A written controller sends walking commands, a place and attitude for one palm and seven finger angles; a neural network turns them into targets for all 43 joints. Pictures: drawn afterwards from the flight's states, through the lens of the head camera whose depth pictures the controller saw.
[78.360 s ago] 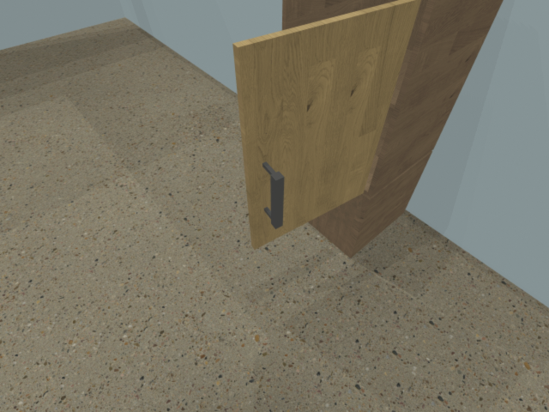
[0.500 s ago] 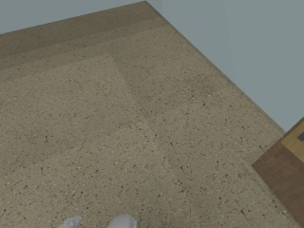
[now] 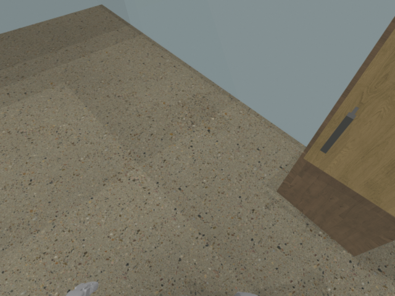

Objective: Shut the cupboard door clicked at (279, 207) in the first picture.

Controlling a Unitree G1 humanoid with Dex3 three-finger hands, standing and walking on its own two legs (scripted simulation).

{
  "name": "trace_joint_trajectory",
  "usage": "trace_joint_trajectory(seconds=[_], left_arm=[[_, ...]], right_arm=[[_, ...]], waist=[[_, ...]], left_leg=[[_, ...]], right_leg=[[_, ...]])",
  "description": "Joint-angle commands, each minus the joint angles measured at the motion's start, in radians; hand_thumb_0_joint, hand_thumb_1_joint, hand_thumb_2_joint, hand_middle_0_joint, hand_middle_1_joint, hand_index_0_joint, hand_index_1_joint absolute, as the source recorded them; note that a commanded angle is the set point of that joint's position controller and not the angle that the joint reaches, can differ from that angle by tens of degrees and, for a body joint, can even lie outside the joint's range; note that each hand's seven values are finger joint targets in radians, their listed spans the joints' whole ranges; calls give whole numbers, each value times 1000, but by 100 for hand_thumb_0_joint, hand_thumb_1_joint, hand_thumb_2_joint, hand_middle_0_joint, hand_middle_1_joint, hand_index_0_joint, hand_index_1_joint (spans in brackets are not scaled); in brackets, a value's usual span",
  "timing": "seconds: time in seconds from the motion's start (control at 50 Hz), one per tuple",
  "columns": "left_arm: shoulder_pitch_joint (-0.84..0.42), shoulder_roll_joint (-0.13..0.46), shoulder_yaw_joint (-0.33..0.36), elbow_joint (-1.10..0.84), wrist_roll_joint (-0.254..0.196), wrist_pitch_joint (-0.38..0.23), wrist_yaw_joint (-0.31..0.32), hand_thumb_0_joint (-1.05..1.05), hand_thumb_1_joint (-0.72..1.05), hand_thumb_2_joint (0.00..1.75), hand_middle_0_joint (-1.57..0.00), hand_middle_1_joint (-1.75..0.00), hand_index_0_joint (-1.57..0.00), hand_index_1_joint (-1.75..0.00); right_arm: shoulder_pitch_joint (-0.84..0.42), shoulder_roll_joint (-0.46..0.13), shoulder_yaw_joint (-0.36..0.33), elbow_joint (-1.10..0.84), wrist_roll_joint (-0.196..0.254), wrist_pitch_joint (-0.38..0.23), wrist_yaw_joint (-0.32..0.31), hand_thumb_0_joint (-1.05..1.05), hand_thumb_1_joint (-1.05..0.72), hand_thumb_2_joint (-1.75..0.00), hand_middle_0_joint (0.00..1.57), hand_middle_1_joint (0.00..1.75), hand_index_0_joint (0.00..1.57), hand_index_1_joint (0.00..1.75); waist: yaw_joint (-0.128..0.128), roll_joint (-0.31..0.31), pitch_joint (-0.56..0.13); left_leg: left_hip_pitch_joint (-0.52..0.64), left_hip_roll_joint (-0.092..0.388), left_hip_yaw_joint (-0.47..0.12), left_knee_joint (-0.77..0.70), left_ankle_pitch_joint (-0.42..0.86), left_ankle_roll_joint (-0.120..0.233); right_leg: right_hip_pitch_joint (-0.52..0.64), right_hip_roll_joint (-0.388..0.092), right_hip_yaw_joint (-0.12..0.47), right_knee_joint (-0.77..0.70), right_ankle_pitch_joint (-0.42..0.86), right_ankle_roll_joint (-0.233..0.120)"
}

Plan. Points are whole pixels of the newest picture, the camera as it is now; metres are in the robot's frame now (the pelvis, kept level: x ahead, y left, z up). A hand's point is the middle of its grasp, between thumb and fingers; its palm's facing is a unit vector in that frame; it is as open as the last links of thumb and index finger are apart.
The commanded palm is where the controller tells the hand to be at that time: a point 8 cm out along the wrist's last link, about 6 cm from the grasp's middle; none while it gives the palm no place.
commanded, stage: turn to face it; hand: left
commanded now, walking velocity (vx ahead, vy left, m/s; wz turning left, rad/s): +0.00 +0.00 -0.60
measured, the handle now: (339, 130) +0.63 -0.44 -0.11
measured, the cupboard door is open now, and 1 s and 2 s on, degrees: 5 5 5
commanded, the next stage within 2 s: take the last steps up to it in 1.14 s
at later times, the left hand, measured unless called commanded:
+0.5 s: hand (122, 289) +0.15 +0.18 -0.18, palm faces -0.24 -0.95 -0.20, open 7.4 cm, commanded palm none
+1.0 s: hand (165, 262) +0.21 +0.09 -0.15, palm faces -0.50 -0.82 -0.26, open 7.3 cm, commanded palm none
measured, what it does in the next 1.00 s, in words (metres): steps on the spot, turning right: right foot, then left foot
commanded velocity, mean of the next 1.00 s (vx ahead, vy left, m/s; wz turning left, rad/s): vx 0.00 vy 0.00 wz -0.50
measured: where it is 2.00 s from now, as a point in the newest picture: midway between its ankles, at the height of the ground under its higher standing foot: outside the picture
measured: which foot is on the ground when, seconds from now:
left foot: down 0.00-0.08, up 0.10-0.42, down 0.44-0.78, up 0.80-1.00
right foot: up 0.00-0.06, down 0.08-0.44, up 0.46-0.76, down 0.78-1.00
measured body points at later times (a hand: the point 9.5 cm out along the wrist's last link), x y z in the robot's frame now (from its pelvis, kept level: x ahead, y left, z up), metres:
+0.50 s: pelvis +0.02 +0.00 -0.01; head +0.07 +0.01 +0.43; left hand +0.17 +0.23 -0.17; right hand +0.05 -0.27 -0.13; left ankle +0.07 +0.11 -0.74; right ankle -0.04 -0.12 -0.71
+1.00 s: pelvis +0.03 -0.03 +0.00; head +0.05 -0.07 +0.44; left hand +0.24 +0.13 -0.13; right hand -0.06 -0.29 -0.16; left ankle +0.09 +0.09 -0.68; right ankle -0.04 -0.11 -0.74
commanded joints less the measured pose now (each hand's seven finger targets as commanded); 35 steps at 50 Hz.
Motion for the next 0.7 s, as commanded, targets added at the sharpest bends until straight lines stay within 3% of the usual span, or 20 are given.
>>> trace_joint_trajectory(seconds=[0.0, 0.02, 0.04, 0.06, 0.08, 0.12, 0.14, 0.18, 0.3, 0.34, 0.36, 0.38, 0.4, 0.42, 0.44, 0.46, 0.5, 0.52, 0.62, 0.68], left_arm=[[0, 47, 0, -88, -7, -41, 7, 0, 90, 90, -20, -30, -20, -30], [39, 68, 4, -74, -5, -45, 10, 0, 90, 90, -20, -30, -20, -30], [108, 120, 15, -58, -1, -52, 17, 0, 90, 90, -20, -30, -20, -30], [138, 229, 34, -45, 9, -65, 32, 0, 90, 90, -20, -30, -20, -30], [182, 260, 33, -36, -7, -62, 41, 0, 90, 90, -20, -30, -20, -30], [109, 216, 38, -45, -5, -60, 63, 0, 90, 90, -20, -30, -20, -30], [58, 178, 24, -60, -6, -60, 62, 0, 90, 90, -20, -30, -20, -30], [16, 163, 15, -78, -4, -64, 57, 0, 90, 90, -20, -30, -20, -30], [32, 190, 25, -72, 2, -59, 49, 0, 90, 90, -20, -30, -20, -30], [23, 187, 27, -70, 0, -57, 49, 0, 90, 90, -20, -30, -20, -30], [1, 178, 26, -68, -5, -54, 49, 0, 90, 90, -20, -30, -20, -30], [-5, 147, 20, -78, -13, -48, 48, 0, 90, 90, -20, -30, -20, -30], [42, 82, 7, -91, -21, -40, 39, 0, 90, 90, -20, -30, -20, -30], [29, 81, -1, -111, -15, -46, 33, 0, 90, 90, -20, -30, -20, -30], [8, 100, 7, -103, -4, -40, 31, 0, 90, 90, -20, -30, -20, -30], [5, 106, 17, -91, -2, -39, 24, 0, 90, 90, -20, -30, -20, -30], [15, 86, 18, -74, -6, -32, 9, 0, 90, 90, -20, -30, -20, -30], [10, 78, 12, -71, -6, -30, 4, 0, 90, 90, -20, -30, -20, -30], [-37, 46, -1, -87, -7, -29, 1, 0, 90, 90, -20, -30, -20, -30], [-28, 42, -6, -86, -8, -37, 5, 0, 90, 90, -20, -30, -20, -30]], right_arm=[[34, -236, -73, -39, 4, -14, -8, 0, -90, -90, 20, 30, 20, 30], [23, -233, -75, -43, 9, -11, -4, 0, -90, -90, 20, 30, 20, 30], [7, -211, -74, -54, 16, -9, 1, 0, -90, -90, 20, 30, 20, 30], [-21, -124, -54, -98, 21, -6, 5, 0, -90, -90, 20, 30, 20, 30], [-74, -141, -44, -124, 18, 8, -2, 0, -90, -90, 20, 30, 20, 30], [-94, -146, -46, -116, 19, 10, -15, 0, -90, -90, 20, 30, 20, 30], [-90, -153, -48, -97, 19, 9, -13, 0, -90, -90, 20, 30, 20, 30], [-55, -134, -45, -80, 17, 14, -2, 0, -90, -90, 20, 30, 20, 30], [-60, -116, -43, -99, 23, 7, 0, 0, -90, -90, 20, 30, 20, 30], [-26, -117, -42, -92, 27, -2, -5, 0, -90, -90, 20, 30, 20, 30], [16, -121, -40, -77, 28, -9, -9, 0, -90, -90, 20, 30, 20, 30], [61, -155, -44, -65, 25, -19, -13, 0, -90, -90, 20, 30, 20, 30], [70, -251, -60, -67, 8, -27, -15, 0, -90, -90, 20, 30, 20, 30], [104, -297, -65, -84, 7, -21, -16, 0, -90, -90, 20, 30, 20, 30], [82, -278, -60, -75, -2, -25, -23, 0, -90, -90, 20, 30, 20, 30], [36, -252, -54, -88, -3, -27, -25, 0, -90, -90, 20, 30, 20, 30], [-35, -213, -42, -107, -4, -26, -25, 0, -90, -90, 20, 30, 20, 30], [-34, -206, -41, -104, -2, -26, -26, 0, -90, -90, 20, 30, 20, 30], [38, -218, -55, -57, 0, -20, -19, 0, -90, -90, 20, 30, 20, 30], [31, -236, -67, -45, 0, -13, -10, 0, -90, -90, 20, 30, 20, 30]], waist=[[-10, 186, -135], [11, 145, -135], [49, 39, -161], [70, -303, -142], [103, -254, -126], [65, -288, -125], [39, -239, -99], [8, -174, -114], [18, -178, -109], [5, -175, -132], [-22, -171, -143], [-40, -83, -157], [-26, 187, -167], [-45, 282, -155], [-42, 253, -138], [-16, 213, -106], [13, 157, -83], [8, 149, -87], [-29, 181, -128], [-30, 209, -133]], left_leg=[[109, 221, -100, -47, 407, 95], [43, 198, -76, 15, 344, 59], [-62, 149, -33, 141, 197, 5], [-332, -13, 39, 360, -278, -65], [-366, -49, -95, 531, -370, -66], [-452, -31, -194, 651, -285, -67], [-420, -21, -203, 648, -209, -73], [-319, -41, -176, 576, -145, -82], [-201, -100, -149, 290, -136, -76], [-115, -118, -147, 144, -82, -70], [-28, -117, -153, 20, 6, -66], [99, -64, -197, -122, 73, -50], [211, 165, -433, -198, 141, 33], [160, 330, -566, -229, 218, 136], [107, 336, -558, -237, 243, 167], [62, 292, -483, -225, 267, 162], [66, 210, -304, -196, 333, 136], [81, 193, -257, -180, 376, 129], [157, 198, -160, -127, 472, 134], [128, 213, -133, -85, 454, 122]], right_leg=[[99, 32, -51, -254, 112, -26], [199, 35, -52, -368, 222, -39], [339, -47, 54, -482, 337, -73], [461, -302, 389, -552, 585, -177], [368, -377, 444, -540, 722, -259], [380, -310, 433, -512, 697, -277], [334, -258, 353, -500, 680, -257], [245, -208, 281, -495, 635, -229], [195, -183, 365, -484, 538, -227], [179, -163, 388, -438, 572, -203], [139, -139, 385, -397, 552, -170], [46, -78, 338, -329, 437, -119], [-126, 68, 215, -154, 114, -55], [-153, 83, 98, 77, -172, -25], [-170, 52, 130, 231, -164, -13], [-175, 31, 126, 315, -114, -7], [-168, 5, 90, 315, -30, 8], [-157, -2, 64, 281, -19, 11], [-66, 10, -6, 27, -9, 4], [26, 30, -40, -125, 18, -15]])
